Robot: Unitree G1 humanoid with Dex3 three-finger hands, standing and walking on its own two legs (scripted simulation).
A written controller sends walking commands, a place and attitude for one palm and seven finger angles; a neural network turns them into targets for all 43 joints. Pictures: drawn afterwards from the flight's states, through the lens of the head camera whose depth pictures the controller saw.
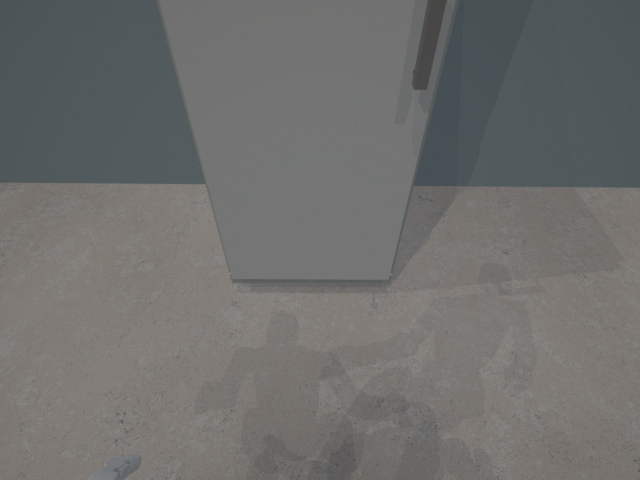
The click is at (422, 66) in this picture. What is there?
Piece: fridge door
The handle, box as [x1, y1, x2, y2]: [412, 0, 446, 89]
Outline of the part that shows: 446,0 428,0 416,64 413,69 412,84 414,89 426,89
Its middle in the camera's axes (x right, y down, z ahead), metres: +0.21 -0.43 +0.73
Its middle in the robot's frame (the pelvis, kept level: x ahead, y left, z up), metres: +0.88 -0.16 +0.23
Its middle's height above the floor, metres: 1.00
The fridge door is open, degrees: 0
